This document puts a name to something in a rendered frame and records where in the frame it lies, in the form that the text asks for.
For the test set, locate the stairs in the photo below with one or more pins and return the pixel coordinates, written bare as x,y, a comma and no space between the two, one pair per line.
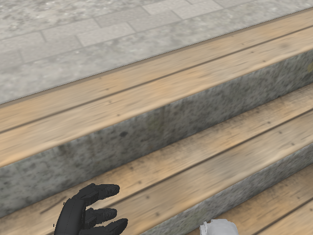
241,151

